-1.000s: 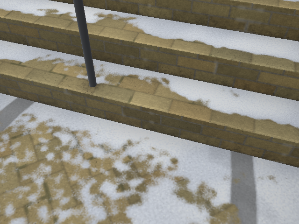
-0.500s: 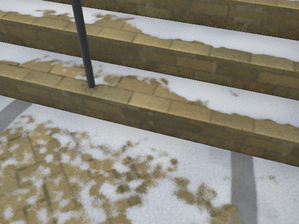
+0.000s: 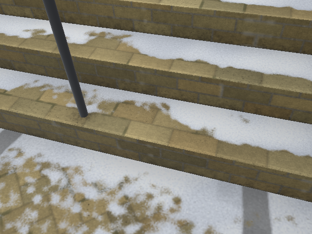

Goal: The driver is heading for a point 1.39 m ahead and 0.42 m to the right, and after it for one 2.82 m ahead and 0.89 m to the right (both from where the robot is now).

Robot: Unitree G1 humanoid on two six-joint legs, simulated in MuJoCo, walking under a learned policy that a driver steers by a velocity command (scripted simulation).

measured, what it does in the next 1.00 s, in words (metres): walks ahead, turning right: left foot, then right foot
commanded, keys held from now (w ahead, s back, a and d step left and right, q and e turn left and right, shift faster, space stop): w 0.32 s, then w+e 0.68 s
